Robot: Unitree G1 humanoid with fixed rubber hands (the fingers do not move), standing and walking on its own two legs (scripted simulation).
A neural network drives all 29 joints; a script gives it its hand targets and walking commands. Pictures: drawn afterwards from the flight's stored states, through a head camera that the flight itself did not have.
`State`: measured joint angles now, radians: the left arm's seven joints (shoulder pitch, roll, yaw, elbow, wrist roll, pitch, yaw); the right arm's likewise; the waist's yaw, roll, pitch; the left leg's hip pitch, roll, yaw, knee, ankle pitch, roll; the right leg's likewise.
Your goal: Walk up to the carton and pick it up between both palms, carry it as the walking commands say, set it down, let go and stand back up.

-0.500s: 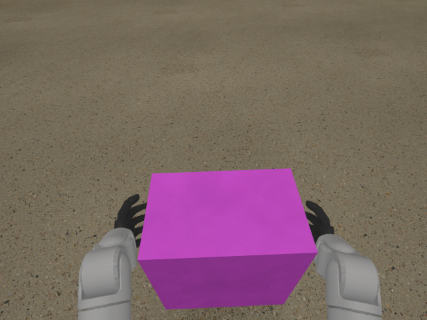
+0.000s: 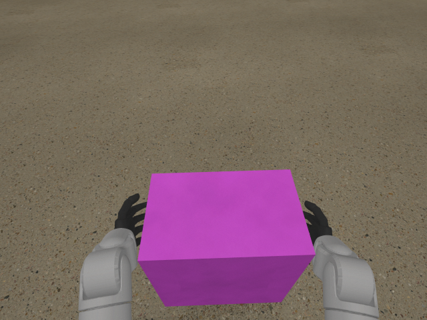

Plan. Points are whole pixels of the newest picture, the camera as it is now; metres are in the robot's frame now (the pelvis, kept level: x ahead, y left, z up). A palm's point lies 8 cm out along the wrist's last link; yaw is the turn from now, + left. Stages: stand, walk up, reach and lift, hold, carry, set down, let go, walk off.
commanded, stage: carry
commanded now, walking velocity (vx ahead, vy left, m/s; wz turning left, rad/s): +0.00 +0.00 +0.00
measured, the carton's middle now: (222, 243) +0.28 +0.00 +0.00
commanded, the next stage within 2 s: hold in 1.94 s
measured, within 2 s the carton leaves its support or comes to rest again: neither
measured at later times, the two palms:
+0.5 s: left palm (121, 236) +0.26 +0.19 +0.05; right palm (309, 241) +0.26 -0.16 +0.04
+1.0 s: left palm (113, 242) +0.25 +0.20 +0.05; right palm (303, 246) +0.25 -0.14 +0.04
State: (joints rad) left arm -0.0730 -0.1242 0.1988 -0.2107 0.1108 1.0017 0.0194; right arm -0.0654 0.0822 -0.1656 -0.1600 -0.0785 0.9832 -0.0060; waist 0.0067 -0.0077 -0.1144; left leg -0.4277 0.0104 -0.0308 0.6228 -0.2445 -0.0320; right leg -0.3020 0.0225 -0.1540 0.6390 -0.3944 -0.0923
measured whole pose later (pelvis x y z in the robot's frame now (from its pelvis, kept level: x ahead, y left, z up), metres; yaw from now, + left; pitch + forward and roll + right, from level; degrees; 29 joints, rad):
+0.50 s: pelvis +0.01 +0.01 +0.00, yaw +0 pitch +3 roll +0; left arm -0.07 -0.12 0.20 -0.12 0.13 0.92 0.01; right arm -0.07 0.09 -0.17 -0.07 -0.10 0.91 0.01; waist 0.01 -0.01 -0.12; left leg -0.43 0.00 -0.02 0.65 -0.27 -0.02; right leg -0.29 0.01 -0.16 0.65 -0.41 -0.07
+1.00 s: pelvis +0.00 +0.02 +0.00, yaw +0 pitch +3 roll +0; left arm -0.06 -0.12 0.20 -0.09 0.13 0.87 0.00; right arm -0.06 0.08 -0.16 -0.05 -0.10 0.86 0.01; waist 0.01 0.00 -0.11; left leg -0.44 0.00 -0.01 0.63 -0.24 0.00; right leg -0.30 -0.01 -0.16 0.64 -0.38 -0.06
